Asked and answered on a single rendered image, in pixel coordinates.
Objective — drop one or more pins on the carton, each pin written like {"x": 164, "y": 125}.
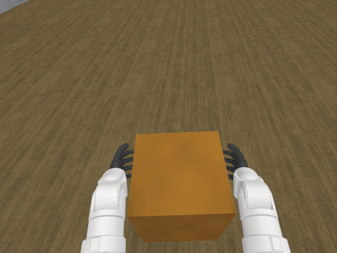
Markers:
{"x": 180, "y": 189}

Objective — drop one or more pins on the left robot hand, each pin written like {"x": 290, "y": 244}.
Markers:
{"x": 118, "y": 160}

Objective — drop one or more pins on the robot left forearm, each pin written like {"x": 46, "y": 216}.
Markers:
{"x": 105, "y": 233}

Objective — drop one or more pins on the right robot hand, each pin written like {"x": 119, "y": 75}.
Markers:
{"x": 238, "y": 159}

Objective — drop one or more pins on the robot right forearm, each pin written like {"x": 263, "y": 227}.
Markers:
{"x": 261, "y": 228}

